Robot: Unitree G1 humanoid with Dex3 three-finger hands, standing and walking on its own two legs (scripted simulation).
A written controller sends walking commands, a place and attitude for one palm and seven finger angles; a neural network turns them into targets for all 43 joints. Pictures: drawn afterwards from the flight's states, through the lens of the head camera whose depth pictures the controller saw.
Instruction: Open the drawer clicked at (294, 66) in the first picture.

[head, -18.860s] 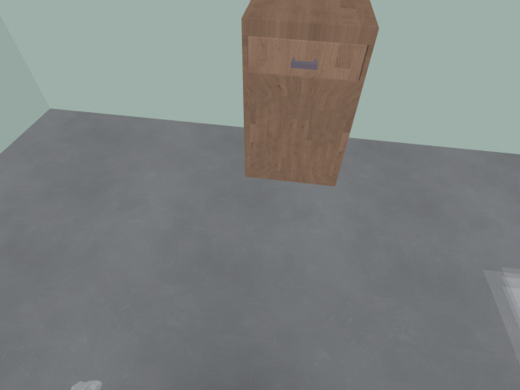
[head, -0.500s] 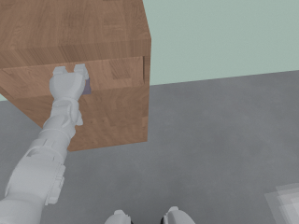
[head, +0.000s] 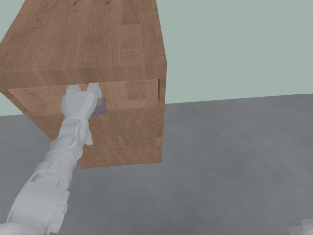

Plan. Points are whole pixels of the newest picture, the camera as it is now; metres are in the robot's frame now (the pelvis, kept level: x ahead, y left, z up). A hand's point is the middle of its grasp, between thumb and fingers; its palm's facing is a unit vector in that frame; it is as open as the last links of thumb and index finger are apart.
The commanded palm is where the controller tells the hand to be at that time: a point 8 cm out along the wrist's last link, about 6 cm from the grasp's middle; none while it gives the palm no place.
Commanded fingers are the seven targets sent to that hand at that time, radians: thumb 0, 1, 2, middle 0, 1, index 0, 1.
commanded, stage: re-aim the fingers above the handle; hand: left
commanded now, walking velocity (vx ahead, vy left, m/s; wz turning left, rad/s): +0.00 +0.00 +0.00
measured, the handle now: (90, 106) +0.51 +0.22 -0.05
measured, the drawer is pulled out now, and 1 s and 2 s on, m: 0.00 0.00 0.00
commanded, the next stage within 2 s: lower the fingers behind the handle in 1.98 s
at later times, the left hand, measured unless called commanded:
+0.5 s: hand (84, 114) +0.44 +0.21 +0.01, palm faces -0.03 -0.01 -1.00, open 13.8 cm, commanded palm +0.43 +0.21 +0.06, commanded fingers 0.00 -0.50 0.30 -0.30 -1.20 -0.30 -1.20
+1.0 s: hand (80, 112) +0.45 +0.22 +0.00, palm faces -0.07 -0.02 -1.00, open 13.8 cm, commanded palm +0.43 +0.22 +0.06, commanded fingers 0.00 -0.50 0.30 -0.30 -1.20 -0.30 -1.20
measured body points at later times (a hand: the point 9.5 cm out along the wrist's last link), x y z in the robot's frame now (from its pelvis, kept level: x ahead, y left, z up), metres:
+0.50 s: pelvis -0.02 +0.00 +0.00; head +0.06 -0.01 +0.44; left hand +0.44 +0.20 +0.06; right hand +0.00 -0.27 -0.14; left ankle -0.03 +0.11 -0.71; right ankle -0.03 -0.10 -0.71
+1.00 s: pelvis -0.02 +0.01 +0.00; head +0.07 +0.00 +0.44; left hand +0.45 +0.22 +0.06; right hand -0.02 -0.26 -0.14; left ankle -0.03 +0.11 -0.71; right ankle -0.03 -0.10 -0.71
